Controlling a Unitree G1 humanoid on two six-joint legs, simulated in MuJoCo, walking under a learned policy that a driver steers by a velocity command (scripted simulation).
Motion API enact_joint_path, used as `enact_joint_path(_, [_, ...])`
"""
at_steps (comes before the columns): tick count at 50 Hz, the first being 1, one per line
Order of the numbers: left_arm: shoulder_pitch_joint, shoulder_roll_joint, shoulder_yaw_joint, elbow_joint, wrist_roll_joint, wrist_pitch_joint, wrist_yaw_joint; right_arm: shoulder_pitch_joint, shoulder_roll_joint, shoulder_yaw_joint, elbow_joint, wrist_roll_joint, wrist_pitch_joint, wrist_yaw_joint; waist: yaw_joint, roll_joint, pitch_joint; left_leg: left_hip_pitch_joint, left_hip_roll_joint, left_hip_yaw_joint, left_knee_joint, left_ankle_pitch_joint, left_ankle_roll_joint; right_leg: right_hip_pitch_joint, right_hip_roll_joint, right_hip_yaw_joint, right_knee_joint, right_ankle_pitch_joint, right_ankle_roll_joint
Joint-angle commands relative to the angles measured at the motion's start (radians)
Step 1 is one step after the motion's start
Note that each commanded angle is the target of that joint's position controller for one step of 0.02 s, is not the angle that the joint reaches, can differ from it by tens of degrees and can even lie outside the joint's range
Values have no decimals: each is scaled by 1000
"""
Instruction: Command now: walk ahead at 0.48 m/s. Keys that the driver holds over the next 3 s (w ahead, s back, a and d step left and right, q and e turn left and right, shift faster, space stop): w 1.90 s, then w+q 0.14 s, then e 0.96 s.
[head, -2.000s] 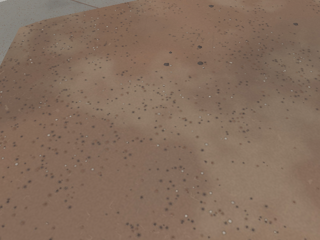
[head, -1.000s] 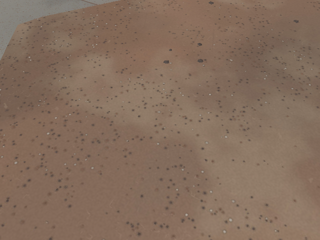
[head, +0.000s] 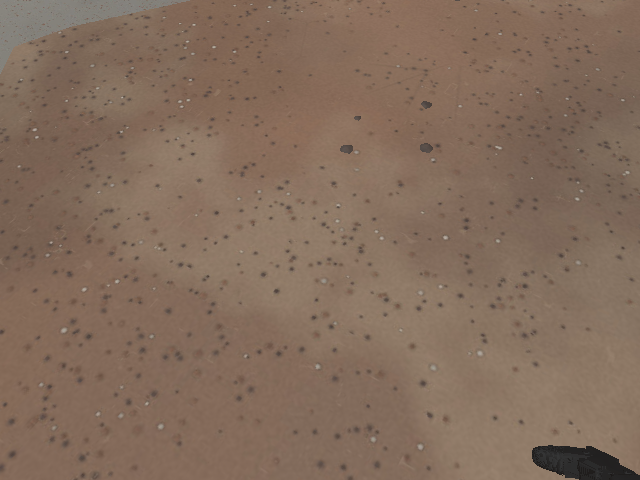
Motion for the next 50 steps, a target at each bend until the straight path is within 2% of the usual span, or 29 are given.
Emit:
enact_joint_path(1, [-2,90,8,-94,-43,-68,-20,413,-189,-52,84,-4,11,-11,-176,182,-363,920,384,-758,-297,-235,247,-743,27,151,737,-44,-37])
enact_joint_path(2, [-100,124,14,-127,-53,-77,-15,309,-138,-37,60,0,7,-12,-149,109,-229,738,349,-582,-313,-153,200,-755,-29,110,711,41,-52])
enact_joint_path(3, [-145,129,22,-136,-41,-74,-3,233,-106,-24,51,-7,-1,-6,-107,15,-149,556,313,-461,-347,-43,172,-703,-75,87,639,118,-54])
enact_joint_path(4, [-139,124,35,-135,-24,-59,6,198,-77,-15,52,-19,-8,-1,-64,12,-107,432,272,-372,-381,8,149,-633,-110,85,580,165,-58])
enact_joint_path(5, [-100,88,33,-131,-20,-43,8,198,-76,-14,64,-25,-9,1,-36,51,-95,356,257,-333,-410,14,155,-573,-124,89,550,177,-57])
enact_joint_path(6, [-79,59,30,-128,-20,-30,10,209,-82,-15,75,-20,-10,0,-21,57,-77,317,248,-302,-435,20,164,-557,-133,84,512,171,-52])
enact_joint_path(7, [-95,54,30,-137,-20,-21,12,225,-92,-16,87,-18,-11,-5,-14,62,-51,277,241,-272,-460,18,167,-566,-142,75,471,180,-44])
enact_joint_path(9, [-182,79,37,-174,-11,-14,15,257,-125,-21,99,-20,-12,-22,-19,58,-11,268,235,-232,-489,46,170,-640,-151,63,369,268,-22])
enact_joint_path(11, [-269,87,38,-204,0,-16,9,301,-141,-24,107,-17,-7,-36,-41,47,2,306,223,-201,-495,75,158,-696,-151,53,231,396,-8])
enact_joint_path(15, [-431,65,25,-245,-8,-26,-10,374,-163,-27,118,-4,2,-47,-91,50,15,345,187,-127,-491,86,113,-637,-92,-4,-47,576,-5])
enact_joint_path(18, [-521,72,18,-276,-16,-28,-27,440,-172,-31,143,6,11,-48,-123,54,36,454,226,-136,-456,63,107,-656,-73,-4,-139,560,-11])
enact_joint_path(20, [-550,87,19,-298,-18,-33,-39,458,-177,-36,155,8,22,-51,-119,59,41,539,265,-149,-414,84,95,-672,-67,5,-179,496,-33])
enact_joint_path(22, [-512,116,29,-300,-19,-38,-47,445,-191,-43,154,8,33,-54,-83,77,16,589,286,-154,-349,198,75,-602,-44,-8,-207,417,-61])
enact_joint_path(23, [-438,142,42,-284,-18,-41,-47,421,-196,-45,148,7,39,-54,-35,88,-30,590,270,-133,-258,363,58,-488,-13,-36,-222,395,-80])
enact_joint_path(24, [-275,186,68,-232,-15,-41,-42,408,-174,-36,142,4,44,-54,40,74,-126,546,216,-89,-68,487,32,-273,20,-61,-227,401,-108])
enact_joint_path(25, [-81,267,92,-192,-3,-40,-34,417,-137,-18,117,-12,45,-53,100,-26,-281,349,153,-36,251,285,-8,40,-143,125,-203,411,-174])
enact_joint_path(26, [-5,348,108,-162,2,-37,-41,546,9,23,111,-11,22,-42,33,-307,-416,-59,-42,-52,612,-348,-71,386,-371,626,-334,215,-344])
enact_joint_path(27, [-14,241,78,-170,-2,-39,-43,492,-93,2,122,15,-4,-37,61,-223,-423,-178,-10,-199,747,-467,-54,389,-363,734,-420,122,-322])
enact_joint_path(28, [-111,193,62,-189,-5,-42,-40,390,-155,-14,91,35,-19,-35,51,-169,-275,-249,43,-189,771,-392,-33,269,-329,573,-420,184,-268])
enact_joint_path(29, [-198,167,51,-212,0,-42,-38,332,-155,-14,78,32,-23,-42,23,-78,-203,-216,97,-163,732,-298,-29,123,-294,444,-436,307,-242])
enact_joint_path(30, [-253,134,41,-217,9,-42,-42,297,-147,-22,76,12,-16,-50,-6,-25,-133,-170,129,-152,665,-238,-28,-12,-251,344,-470,403,-221])
enact_joint_path(31, [-268,125,37,-213,19,-46,-44,326,-129,-25,78,8,-3,-51,-44,-73,-127,-101,157,-162,623,-202,-30,-87,-237,293,-495,450,-222])
enact_joint_path(32, [-262,114,36,-205,17,-48,-46,349,-109,-24,85,6,10,-51,-58,-69,-116,-68,164,-160,591,-192,-35,-120,-223,260,-518,480,-226])
enact_joint_path(34, [-233,129,39,-185,11,-51,-39,338,-86,-25,84,7,29,-54,-71,-54,-84,-73,172,-146,520,-162,-45,-164,-206,203,-563,481,-232])
enact_joint_path(36, [-202,159,46,-173,10,-50,-27,263,-89,-28,57,-3,36,-54,-61,-40,-50,-144,177,-142,419,-76,-64,-157,-213,174,-590,516,-238])
enact_joint_path(38, [-174,161,46,-162,7,-43,-16,195,-84,-29,35,-9,36,-51,-48,-39,-32,-179,172,-136,303,32,-76,-139,-197,136,-605,508,-222])
enact_joint_path(42, [-121,169,46,-142,-2,-37,-7,62,-66,-20,1,-3,29,-38,-9,-53,4,-139,131,-95,84,193,-78,-126,-164,62,-619,481,-190])
enact_joint_path(47, [-47,177,52,-98,-10,-19,-2,-59,-71,-11,-46,7,18,-14,23,-58,48,-164,106,-86,-39,146,-54,15,-217,57,-566,496,-182])
enact_joint_path(50, [-69,196,62,-93,-14,-6,4,-23,-105,-21,-52,9,8,-2,-19,-80,19,-71,77,-67,-77,41,-17,76,-246,58,-481,662,-158])
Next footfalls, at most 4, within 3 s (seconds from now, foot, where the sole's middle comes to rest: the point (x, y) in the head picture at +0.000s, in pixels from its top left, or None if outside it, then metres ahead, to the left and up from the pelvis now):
0.50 right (427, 461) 0.47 -0.15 -0.75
1.06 left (313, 316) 0.79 0.09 -0.75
1.60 right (412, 214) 1.10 -0.15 -0.75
2.14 left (320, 131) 1.41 0.11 -0.75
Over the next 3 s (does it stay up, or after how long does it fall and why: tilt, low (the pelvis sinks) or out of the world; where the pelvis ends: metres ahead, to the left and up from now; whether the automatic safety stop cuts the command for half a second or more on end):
stays up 1.36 -0.03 0.03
